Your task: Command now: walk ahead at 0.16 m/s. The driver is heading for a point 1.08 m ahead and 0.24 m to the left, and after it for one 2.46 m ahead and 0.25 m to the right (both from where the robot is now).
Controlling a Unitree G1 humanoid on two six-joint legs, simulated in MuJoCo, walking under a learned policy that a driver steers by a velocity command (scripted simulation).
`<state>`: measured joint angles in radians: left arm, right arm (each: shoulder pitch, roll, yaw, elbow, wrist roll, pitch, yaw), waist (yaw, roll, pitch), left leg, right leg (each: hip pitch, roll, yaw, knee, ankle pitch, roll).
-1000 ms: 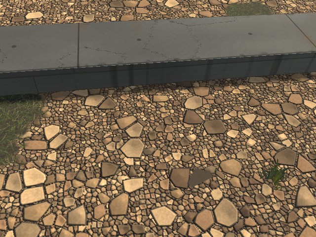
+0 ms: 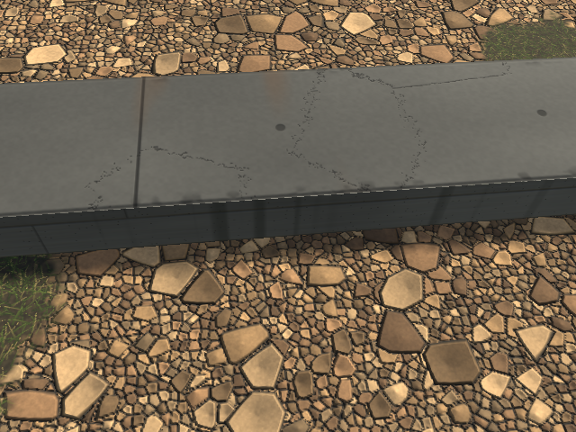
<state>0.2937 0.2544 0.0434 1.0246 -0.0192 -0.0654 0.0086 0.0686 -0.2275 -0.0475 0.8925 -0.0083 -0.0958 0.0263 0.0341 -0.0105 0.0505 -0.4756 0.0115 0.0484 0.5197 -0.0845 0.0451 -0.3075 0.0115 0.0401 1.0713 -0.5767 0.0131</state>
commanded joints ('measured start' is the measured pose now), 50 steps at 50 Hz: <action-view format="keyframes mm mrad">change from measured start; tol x8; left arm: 1 43 84 25 -33 3 23 22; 18 -68 52 23 1 28 40 29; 50 -29 23 17 48 0 40 42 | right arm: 1 51 -98 -12 -24 -4 9 -8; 50 175 -110 -27 171 34 80 -69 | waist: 1 -20 61 -192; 11 21 114 -117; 17 -52 -107 -4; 46 -30 7 -52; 50 -50 61 81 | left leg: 1 315 275 -277 -192 365 193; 3 152 219 -191 -244 309 177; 6 128 200 -145 -259 257 190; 11 57 163 -163 -300 -334 119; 13 40 111 -149 -266 -441 40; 17 251 21 -40 -140 -200 2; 25 284 28 -32 -88 28 11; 45 296 37 -38 -84 32 0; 48 248 19 -40 -94 -489 33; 50 203 91 -151 -158 -698 81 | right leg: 1 -216 -104 32 89 71 10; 4 -25 -102 -5 -116 146 13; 12 159 -81 -37 -584 421 -27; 16 -75 -111 21 -710 168 -54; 26 62 -87 -14 -637 488 -31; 45 79 -59 -41 -648 466 -22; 48 12 -21 -75 -612 34 -58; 50 -98 -28 -67 -560 -80 -81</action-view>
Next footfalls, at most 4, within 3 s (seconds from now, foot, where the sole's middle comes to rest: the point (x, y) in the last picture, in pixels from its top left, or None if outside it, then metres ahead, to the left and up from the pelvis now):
0.26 right None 0.12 -0.14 -0.76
2.30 right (350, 361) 0.61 -0.12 -0.76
2.80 left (266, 298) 0.76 0.09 -0.76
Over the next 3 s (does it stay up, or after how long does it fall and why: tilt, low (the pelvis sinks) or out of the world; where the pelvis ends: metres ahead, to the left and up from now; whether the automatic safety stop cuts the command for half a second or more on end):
stays up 0.75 0.03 0.01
